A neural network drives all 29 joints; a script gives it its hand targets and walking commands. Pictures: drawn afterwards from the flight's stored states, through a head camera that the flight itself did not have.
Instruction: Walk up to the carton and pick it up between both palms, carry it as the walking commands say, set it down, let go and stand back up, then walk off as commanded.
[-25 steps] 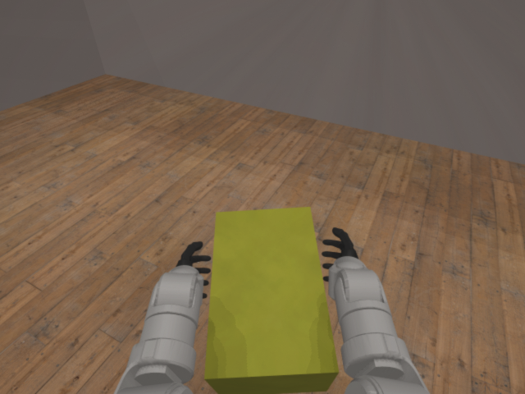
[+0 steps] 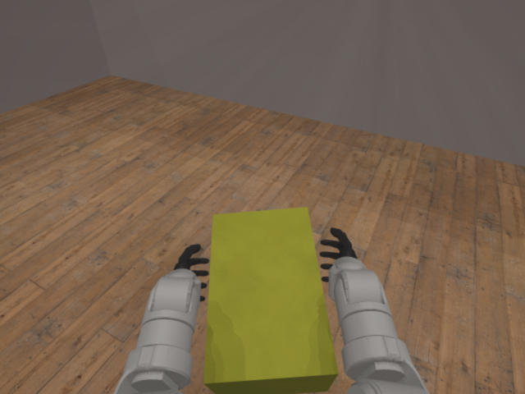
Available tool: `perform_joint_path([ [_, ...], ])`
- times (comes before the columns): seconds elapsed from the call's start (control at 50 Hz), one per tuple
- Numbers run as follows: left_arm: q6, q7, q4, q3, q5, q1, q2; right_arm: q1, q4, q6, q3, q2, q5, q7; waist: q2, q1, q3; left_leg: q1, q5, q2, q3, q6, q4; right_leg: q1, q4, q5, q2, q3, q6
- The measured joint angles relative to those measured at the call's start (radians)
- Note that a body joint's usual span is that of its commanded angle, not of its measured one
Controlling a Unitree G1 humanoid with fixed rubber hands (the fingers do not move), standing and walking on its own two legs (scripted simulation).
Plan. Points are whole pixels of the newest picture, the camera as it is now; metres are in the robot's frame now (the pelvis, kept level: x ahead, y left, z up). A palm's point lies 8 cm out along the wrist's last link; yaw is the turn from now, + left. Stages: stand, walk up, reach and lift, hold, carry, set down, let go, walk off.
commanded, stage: hold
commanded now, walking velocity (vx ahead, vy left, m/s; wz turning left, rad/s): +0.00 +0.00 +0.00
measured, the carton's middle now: (266, 297) +0.32 +0.01 -0.05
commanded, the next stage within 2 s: carry in 0.12 s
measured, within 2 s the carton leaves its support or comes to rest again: neither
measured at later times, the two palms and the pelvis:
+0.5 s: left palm (230, 307) +0.24 +0.07 +0.03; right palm (409, 328) +0.21 -0.19 +0.05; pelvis -0.07 +0.00 -0.03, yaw -8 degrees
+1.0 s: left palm out of the picture +0.09 +0.06 +0.05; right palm out of the picture +0.02 -0.19 +0.06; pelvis -0.23 +0.05 -0.02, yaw -24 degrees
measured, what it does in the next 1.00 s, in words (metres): walks backwards, turning right: left foot, then right foot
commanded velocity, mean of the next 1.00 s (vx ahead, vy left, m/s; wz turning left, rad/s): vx -0.23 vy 0.00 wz -0.55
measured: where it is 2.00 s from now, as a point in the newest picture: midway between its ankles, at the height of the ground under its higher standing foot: outside the picture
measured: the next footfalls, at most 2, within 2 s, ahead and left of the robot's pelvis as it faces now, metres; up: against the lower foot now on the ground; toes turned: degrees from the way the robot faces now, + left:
left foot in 0.64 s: -0.06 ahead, +0.14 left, +0.00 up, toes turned -8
right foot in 0.94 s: -0.22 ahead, -0.09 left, +0.00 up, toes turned -28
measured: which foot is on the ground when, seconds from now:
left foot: down 0.00-0.38, up 0.40-0.62, down 0.64-0.96, up 0.98-1.00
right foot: down 0.00-0.66, up 0.68-0.92, down 0.94-1.00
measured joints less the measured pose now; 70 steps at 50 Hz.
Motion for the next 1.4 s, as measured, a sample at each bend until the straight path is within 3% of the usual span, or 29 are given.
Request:
perform_joint_path([
  [0.1, 0.002, -0.012, -0.004, 0.005, 0.001, 0.0, 0.0, 0.002, -0.002, -0.001, -0.003, -0.001, -0.001, 0.006, -0.002, -0.004, 0.003, -0.004, -0.001, -0.002, 0.0, 0.001, 0.004, -0.003, 0.002, -0.001, -0.001, 0.0, 0.001],
  [0.22, 0.024, 0.125, -0.08, -0.092, -0.099, -0.012, 0.001, 0.001, -0.121, 0.025, 0.016, -0.001, 0.037, -0.064, -0.012, -0.003, -0.005, -0.168, -0.046, -0.002, 0.023, 0.0, 0.145, -0.169, 0.132, -0.031, 0.007, 0.017, 0.01],
  [0.28, 0.079, 0.156, -0.169, -0.112, -0.157, -0.023, 0.019, -0.007, -0.217, 0.08, 0.037, 0.003, 0.079, -0.094, -0.038, -0.01, 0.013, -0.239, -0.055, -0.006, 0.06, 0.004, 0.195, -0.276, 0.231, -0.025, -0.006, 0.013, 0.011],
  [0.34, 0.139, 0.167, -0.246, -0.122, -0.197, -0.031, 0.032, -0.006, -0.318, 0.154, 0.069, 0.003, 0.111, -0.135, -0.014, -0.009, 0.041, -0.288, -0.062, 0.032, 0.088, 0.002, 0.235, -0.322, 0.246, -0.104, -0.007, -0.048, 0.001],
  [0.4, 0.215, 0.19, -0.326, -0.122, -0.223, -0.04, 0.017, 0.007, -0.429, 0.242, 0.081, -0.004, 0.151, -0.167, 0.007, -0.014, 0.072, -0.332, -0.075, 0.073, 0.107, -0.004, 0.285, -0.343, 0.204, 0.045, 0.0, -0.081, -0.023],
  [0.46, 0.283, 0.218, -0.408, -0.13, -0.226, -0.038, -0.016, 0.018, -0.525, 0.31, 0.057, -0.01, 0.194, -0.175, -0.023, -0.045, 0.092, -0.394, -0.276, 0.061, 0.131, 0.0, 0.457, -0.386, 0.225, 0.033, -0.013, -0.071, -0.037],
  [0.52, 0.351, 0.191, -0.472, -0.145, -0.215, -0.028, -0.01, 0.011, -0.584, 0.379, 0.043, -0.004, 0.24, -0.21, -0.054, -0.074, 0.096, -0.39, -0.303, 0.044, 0.157, -0.004, 0.505, -0.416, 0.189, 0.077, -0.024, -0.04, -0.027],
  [0.58, 0.406, 0.169, -0.528, -0.135, -0.2, -0.032, -0.01, -0.012, -0.622, 0.432, 0.042, 0.004, 0.264, -0.241, -0.072, -0.089, 0.092, -0.327, -0.315, 0.02, 0.169, -0.005, 0.417, -0.444, 0.142, 0.138, -0.024, -0.003, -0.019],
  [0.62, 0.435, 0.167, -0.558, -0.129, -0.186, -0.038, -0.012, -0.028, -0.629, 0.449, 0.038, 0.011, 0.256, -0.23, -0.083, -0.088, 0.083, -0.265, -0.301, 0.004, 0.181, 0.002, 0.312, -0.462, 0.105, 0.185, -0.018, 0.022, -0.008],
  [0.66, 0.455, 0.172, -0.575, -0.116, -0.177, -0.046, -0.015, -0.037, -0.618, 0.452, 0.041, 0.016, 0.237, -0.206, -0.122, -0.081, 0.086, -0.236, -0.174, -0.016, 0.213, 0.021, 0.219, -0.468, 0.072, 0.229, -0.026, 0.057, 0.005],
  [0.68, 0.465, 0.178, -0.581, -0.114, -0.179, -0.04, -0.013, -0.038, -0.607, 0.454, 0.047, 0.016, 0.226, -0.194, -0.13, -0.074, 0.085, -0.236, -0.133, -0.018, 0.23, 0.034, 0.21, -0.482, 0.098, 0.168, -0.026, 0.065, 0.012],
  [0.72, 0.482, 0.184, -0.585, -0.117, -0.191, -0.017, -0.005, -0.033, -0.586, 0.466, 0.062, 0.015, 0.211, -0.181, -0.085, -0.055, 0.077, -0.246, -0.122, 0.022, 0.244, 0.051, 0.223, -0.538, 0.332, -0.089, -0.004, -0.005, 0.024],
  [0.74, 0.49, 0.188, -0.582, -0.118, -0.197, -0.012, -0.004, -0.026, -0.586, 0.476, 0.07, 0.012, 0.206, -0.18, -0.059, -0.046, 0.079, -0.245, -0.121, 0.045, 0.247, 0.054, 0.222, -0.555, 0.466, -0.158, 0.004, -0.032, 0.021],
  [0.8, 0.509, 0.222, -0.564, -0.114, -0.22, -0.031, -0.009, -0.025, -0.589, 0.499, 0.066, 0.011, 0.189, -0.176, -0.009, -0.015, 0.082, -0.258, -0.094, 0.1, 0.248, 0.045, 0.207, -0.531, 0.67, -0.215, -0.002, -0.079, 0.022],
  [0.88, 0.507, 0.27, -0.57, -0.096, -0.245, -0.061, -0.019, -0.059, -0.587, 0.493, 0.039, 0.024, 0.153, -0.146, 0.022, 0.021, 0.078, -0.311, -0.057, 0.161, 0.265, 0.033, 0.219, -0.376, 0.485, -0.276, -0.024, -0.109, 0.03],
  [0.94, 0.495, 0.282, -0.573, -0.077, -0.242, -0.087, -0.03, -0.08, -0.587, 0.477, 0.025, 0.032, 0.125, -0.121, 0.021, 0.036, 0.069, -0.367, -0.047, 0.19, 0.291, 0.021, 0.264, -0.237, 0.215, -0.14, -0.043, -0.127, 0.027],
  [0.96, 0.481, 0.28, -0.562, -0.078, -0.241, -0.094, -0.033, -0.084, -0.585, 0.468, 0.023, 0.026, 0.117, -0.11, 0.043, 0.036, 0.072, -0.394, -0.053, 0.213, 0.285, 0.016, 0.298, -0.239, 0.194, -0.104, -0.027, -0.131, 0.02],
  [1.02, 0.45, 0.239, -0.512, -0.097, -0.223, -0.091, -0.033, -0.039, -0.595, 0.452, 0.017, 0.013, 0.125, -0.107, 0.025, 0.004, 0.091, -0.465, -0.288, 0.145, 0.219, -0.014, 0.518, -0.294, 0.24, -0.097, -0.038, -0.107, -0.004],
  [1.08, 0.464, 0.202, -0.5, -0.113, -0.219, -0.069, -0.025, -0.001, -0.619, 0.482, 0.033, 0.001, 0.184, -0.165, -0.008, -0.039, 0.096, -0.483, -0.289, 0.086, 0.21, -0.015, 0.672, -0.321, 0.204, -0.043, -0.052, -0.069, 0.0],
  [1.18, 0.469, 0.154, -0.531, -0.122, -0.188, -0.051, -0.017, -0.008, -0.645, 0.5, 0.045, 0.003, 0.24, -0.23, -0.052, -0.085, 0.096, -0.355, -0.293, 0.019, 0.209, -0.016, 0.481, -0.38, 0.127, 0.077, -0.042, 0.007, 0.009],
  [1.24, 0.472, 0.156, -0.576, -0.133, -0.176, -0.044, -0.015, -0.017, -0.658, 0.489, 0.044, 0.007, 0.236, -0.21, -0.08, -0.093, 0.09, -0.243, -0.26, -0.006, 0.215, -0.009, 0.282, -0.417, 0.086, 0.15, -0.024, 0.043, 0.021],
  [1.28, 0.473, 0.17, -0.596, -0.136, -0.172, -0.043, -0.014, -0.019, -0.651, 0.471, 0.047, 0.009, 0.219, -0.176, -0.122, -0.089, 0.095, -0.204, -0.152, -0.023, 0.248, 0.033, 0.175, -0.445, 0.097, 0.162, -0.032, 0.066, 0.02],
  [1.34, 0.473, 0.177, -0.598, -0.143, -0.186, -0.003, -0.002, -0.006, -0.615, 0.464, 0.072, 0.004, 0.204, -0.155, -0.078, -0.057, 0.097, -0.227, -0.124, 0.032, 0.279, 0.088, 0.197, -0.531, 0.455, -0.185, -0.001, -0.021, 0.013],
  [1.4, 0.494, 0.213, -0.6, -0.152, -0.216, -0.001, 0.0, 0.002, -0.621, 0.486, 0.076, 0.0, 0.2, -0.156, -0.028, -0.023, 0.114, -0.235, -0.085, 0.092, 0.287, 0.084, 0.173, -0.536, 0.725, -0.235, 0.004, -0.076, 0.022],
])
